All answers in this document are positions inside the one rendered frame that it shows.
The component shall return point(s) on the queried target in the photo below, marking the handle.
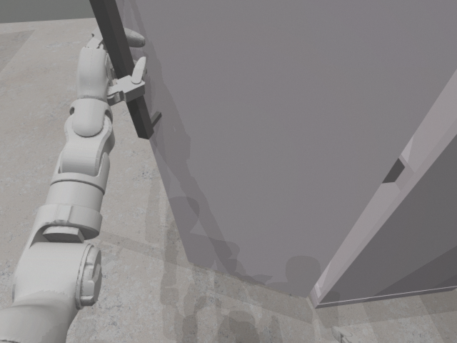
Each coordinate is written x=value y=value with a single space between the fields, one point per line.
x=112 y=31

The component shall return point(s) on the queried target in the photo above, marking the left robot hand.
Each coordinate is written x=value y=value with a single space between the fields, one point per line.
x=95 y=72

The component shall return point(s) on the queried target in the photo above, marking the robot left forearm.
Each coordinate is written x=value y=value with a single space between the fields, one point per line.
x=71 y=213

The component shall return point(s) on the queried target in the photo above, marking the fridge door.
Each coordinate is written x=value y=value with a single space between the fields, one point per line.
x=281 y=119

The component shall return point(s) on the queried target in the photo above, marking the robot left upper arm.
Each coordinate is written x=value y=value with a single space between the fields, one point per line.
x=54 y=282

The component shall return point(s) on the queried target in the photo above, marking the right robot hand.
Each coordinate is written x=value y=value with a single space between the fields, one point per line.
x=343 y=336

